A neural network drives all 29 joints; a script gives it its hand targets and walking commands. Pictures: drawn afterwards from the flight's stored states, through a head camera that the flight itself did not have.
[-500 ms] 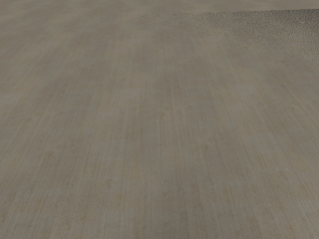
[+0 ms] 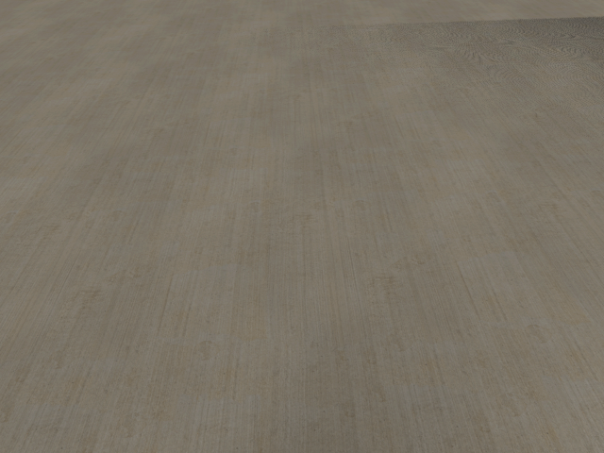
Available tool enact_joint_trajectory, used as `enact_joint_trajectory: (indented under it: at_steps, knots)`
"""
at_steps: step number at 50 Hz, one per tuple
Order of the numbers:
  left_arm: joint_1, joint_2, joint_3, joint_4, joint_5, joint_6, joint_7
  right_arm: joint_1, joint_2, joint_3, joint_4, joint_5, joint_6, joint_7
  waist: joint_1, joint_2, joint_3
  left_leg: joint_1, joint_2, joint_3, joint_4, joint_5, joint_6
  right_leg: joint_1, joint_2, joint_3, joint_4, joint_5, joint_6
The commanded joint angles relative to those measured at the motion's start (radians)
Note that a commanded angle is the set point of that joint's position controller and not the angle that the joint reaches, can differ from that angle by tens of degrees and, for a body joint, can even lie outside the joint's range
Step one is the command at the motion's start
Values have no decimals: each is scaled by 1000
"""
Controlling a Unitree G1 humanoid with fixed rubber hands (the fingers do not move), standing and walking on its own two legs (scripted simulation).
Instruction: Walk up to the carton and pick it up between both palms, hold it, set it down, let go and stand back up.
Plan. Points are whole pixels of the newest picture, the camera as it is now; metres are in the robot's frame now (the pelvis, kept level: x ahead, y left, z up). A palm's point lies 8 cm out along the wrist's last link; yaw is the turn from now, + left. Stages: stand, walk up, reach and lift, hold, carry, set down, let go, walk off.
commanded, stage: stand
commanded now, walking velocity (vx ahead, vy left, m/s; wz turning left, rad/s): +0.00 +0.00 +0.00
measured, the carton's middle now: out of the picture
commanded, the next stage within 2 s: walk up in 0.88 s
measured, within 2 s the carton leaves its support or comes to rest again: neither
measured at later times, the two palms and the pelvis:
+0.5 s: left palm out of the picture +0.02 +0.25 -0.13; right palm out of the picture +0.02 -0.25 -0.13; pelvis +0.00 +0.00 +0.00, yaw +0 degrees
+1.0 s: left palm out of the picture +0.02 +0.25 -0.13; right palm out of the picture +0.01 -0.25 -0.13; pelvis +0.00 +0.00 +0.00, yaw +0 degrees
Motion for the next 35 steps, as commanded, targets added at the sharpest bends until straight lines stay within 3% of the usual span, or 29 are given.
enact_joint_trajectory:
  at_steps: [1, 35]
  knots:
    - [46, 121, 29, -33, 0, -13, 7, 50, -126, -29, -36, 0, -14, -6, 0, 3, 32, -17, 98, -105, -99, 63, 16, -34, -80, 77, -85, 97, -26]
    - [56, 94, 21, 37, -1, -12, 15, 63, -98, -23, 33, 1, -14, -14, 0, 3, 42, -5, 99, -100, -110, 79, 11, -28, -82, 72, -98, 109, -22]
